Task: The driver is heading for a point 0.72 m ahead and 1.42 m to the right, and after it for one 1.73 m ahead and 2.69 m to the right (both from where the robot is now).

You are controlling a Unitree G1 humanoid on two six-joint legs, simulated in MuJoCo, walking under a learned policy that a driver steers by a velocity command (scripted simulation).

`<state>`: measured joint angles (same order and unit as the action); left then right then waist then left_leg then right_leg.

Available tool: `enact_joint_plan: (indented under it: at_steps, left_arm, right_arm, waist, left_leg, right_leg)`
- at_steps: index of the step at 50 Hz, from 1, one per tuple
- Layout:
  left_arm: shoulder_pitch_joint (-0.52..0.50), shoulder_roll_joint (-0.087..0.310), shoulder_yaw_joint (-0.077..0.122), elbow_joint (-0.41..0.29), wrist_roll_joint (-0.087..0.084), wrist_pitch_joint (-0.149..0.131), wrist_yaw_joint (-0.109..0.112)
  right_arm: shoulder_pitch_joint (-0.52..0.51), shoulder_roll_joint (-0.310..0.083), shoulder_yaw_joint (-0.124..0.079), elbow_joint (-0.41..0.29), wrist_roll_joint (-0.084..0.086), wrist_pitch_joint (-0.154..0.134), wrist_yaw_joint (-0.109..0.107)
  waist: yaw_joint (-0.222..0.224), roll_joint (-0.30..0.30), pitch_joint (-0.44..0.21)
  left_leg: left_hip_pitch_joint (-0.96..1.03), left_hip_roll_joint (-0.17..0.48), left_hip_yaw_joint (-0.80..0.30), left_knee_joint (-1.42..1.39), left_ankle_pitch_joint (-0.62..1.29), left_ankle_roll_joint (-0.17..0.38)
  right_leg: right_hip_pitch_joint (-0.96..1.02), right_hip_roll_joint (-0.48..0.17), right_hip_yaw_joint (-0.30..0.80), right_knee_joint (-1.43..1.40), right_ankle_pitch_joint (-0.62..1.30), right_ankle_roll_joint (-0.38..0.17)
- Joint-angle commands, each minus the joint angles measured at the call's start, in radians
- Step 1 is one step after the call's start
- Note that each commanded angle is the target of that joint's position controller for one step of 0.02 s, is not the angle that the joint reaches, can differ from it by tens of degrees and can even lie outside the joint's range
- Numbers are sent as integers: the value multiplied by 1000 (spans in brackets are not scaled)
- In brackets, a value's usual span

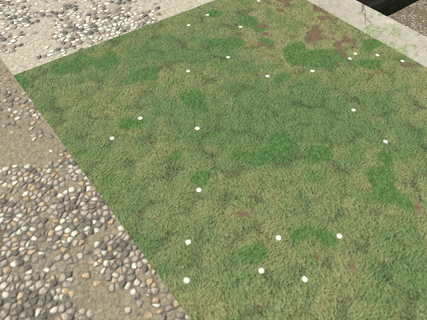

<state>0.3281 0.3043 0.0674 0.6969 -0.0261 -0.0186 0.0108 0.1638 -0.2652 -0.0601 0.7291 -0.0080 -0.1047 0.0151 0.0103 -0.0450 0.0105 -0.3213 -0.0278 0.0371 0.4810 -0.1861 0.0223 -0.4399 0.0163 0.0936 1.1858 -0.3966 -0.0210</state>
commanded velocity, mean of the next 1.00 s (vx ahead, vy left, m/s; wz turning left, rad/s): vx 0.50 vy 0.00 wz -0.38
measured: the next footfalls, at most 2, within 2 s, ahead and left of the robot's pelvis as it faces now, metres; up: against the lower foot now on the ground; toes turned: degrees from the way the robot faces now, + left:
right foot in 0.38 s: +0.34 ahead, -0.18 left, +0.00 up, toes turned -17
left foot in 0.92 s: +0.71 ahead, -0.08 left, +0.00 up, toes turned -19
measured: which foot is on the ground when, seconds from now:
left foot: down 0.00-0.38, up 0.40-0.90, down 0.92-1.00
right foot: up 0.00-0.36, down 0.38-0.92, up 0.94-1.00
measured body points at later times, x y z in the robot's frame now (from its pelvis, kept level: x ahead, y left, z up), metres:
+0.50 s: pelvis +0.26 -0.08 -0.01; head +0.30 -0.10 +0.44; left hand +0.50 +0.12 -0.09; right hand +0.25 -0.38 -0.13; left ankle +0.17 +0.10 -0.63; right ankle +0.30 -0.17 -0.73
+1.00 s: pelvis +0.56 -0.12 -0.01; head +0.59 -0.13 +0.44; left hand +0.68 +0.13 -0.14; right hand +0.64 -0.43 -0.10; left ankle +0.68 -0.07 -0.73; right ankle +0.35 -0.19 -0.66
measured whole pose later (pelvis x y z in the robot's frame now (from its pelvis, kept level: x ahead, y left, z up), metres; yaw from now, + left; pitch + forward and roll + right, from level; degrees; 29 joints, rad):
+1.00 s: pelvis +0.56 -0.12 -0.01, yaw -22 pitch +2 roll +0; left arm 0.38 0.29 0.05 0.81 -0.03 -0.05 0.00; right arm 0.09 -0.27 -0.04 0.73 0.00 -0.10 0.04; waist 0.04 -0.01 0.03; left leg -0.46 -0.01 0.06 0.57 -0.15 0.05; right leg -0.22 0.05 0.11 1.02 -0.50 -0.04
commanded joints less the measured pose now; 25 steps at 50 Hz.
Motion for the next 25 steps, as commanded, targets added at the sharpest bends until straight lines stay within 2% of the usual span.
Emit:
enact_joint_plan:
  at_steps: [1,3,6,10,12,14,15,17,18,19,20,21,22,23,24,25]
  left_arm:
    - [-30,80,30,-97,-4,-6,-8]
    - [-56,58,24,-113,-1,1,-9]
    - [-104,46,19,-128,3,-1,-14]
    - [-222,23,6,-151,4,-15,-39]
    - [-283,13,0,-172,2,-17,-53]
    - [-319,19,1,-193,-2,-16,-65]
    - [-322,29,5,-202,-1,-16,-69]
    - [-268,67,25,-201,7,-9,-70]
    - [-170,100,45,-180,8,-5,-67]
    - [4,152,77,-133,5,0,-56]
    - [141,238,104,-102,-1,11,-33]
    - [77,312,99,-128,-1,-6,-35]
    - [103,204,71,-135,4,-22,-42]
    - [72,164,55,-116,12,-34,-45]
    - [10,140,46,-116,10,-40,-45]
    - [-51,113,36,-122,17,-42,-43]
  right_arm:
    - [36,-96,-24,-25,-2,-7,-7]
    - [47,-120,-32,-6,1,-16,-8]
    - [61,-150,-41,18,-1,-14,-12]
    - [82,-176,-42,41,6,2,-18]
    - [116,-194,-46,58,13,12,-19]
    - [136,-213,-51,71,24,23,-19]
    - [136,-223,-55,75,29,30,-19]
    - [128,-256,-65,73,39,42,-25]
    - [121,-268,-68,71,43,50,-29]
    - [111,-250,-61,65,45,53,-34]
    - [142,-177,-34,44,8,46,-33]
    - [218,-66,7,-13,-12,16,-17]
    - [100,-172,-13,-11,30,-14,-3]
    - [41,-190,-18,-31,57,-27,3]
    - [32,-173,-12,-23,42,-31,-4]
    - [35,-173,-16,-12,21,-27,-8]
  waist:
    - [-25,170,1]
    - [-24,150,9]
    - [-32,118,11]
    - [-76,106,39]
    - [-99,100,60]
    - [-101,105,77]
    - [-92,111,76]
    - [-40,146,23]
    - [22,151,-36]
    - [116,123,-125]
    - [149,-37,-217]
    - [21,-239,-337]
    - [111,-94,-365]
    - [101,-66,-218]
    - [57,17,-141]
    - [20,21,-95]
  left_leg:
    - [194,276,-284,-288,-16,143]
    - [188,282,-209,-316,75,162]
    - [234,290,-112,-326,198,169]
    - [264,265,26,-322,257,136]
    - [302,279,58,-318,261,128]
    - [356,302,82,-298,311,118]
    - [382,311,97,-271,393,109]
    - [418,311,138,-134,741,90]
    - [409,299,159,13,880,77]
    - [306,265,186,231,856,46]
    - [23,212,183,556,378,2]
    - [-363,9,27,852,-420,-39]
    - [-454,47,-126,918,-375,-24]
    - [-500,87,-108,877,-277,-6]
    - [-454,132,-103,797,-195,-3]
    - [-392,161,-100,725,-147,-11]
  right_leg:
    - [-248,-119,26,10,83,8]
    - [-275,-129,18,-30,131,19]
    - [-318,-136,15,-144,244,33]
    - [-267,-121,-53,-375,418,22]
    - [-254,-112,-88,-454,423,9]
    - [-247,-102,-113,-508,374,-12]
    - [-229,-88,-130,-529,331,-28]
    - [-107,-23,-186,-548,221,-71]
    - [23,20,-209,-572,198,-101]
    - [279,58,-205,-637,271,-141]
    - [594,-105,52,-641,299,-206]
    - [837,-334,643,-786,72,-390]
    - [828,-351,678,-880,18,-362]
    - [711,-326,522,-887,112,-317]
    - [564,-281,399,-885,228,-283]
    - [443,-246,310,-896,344,-262]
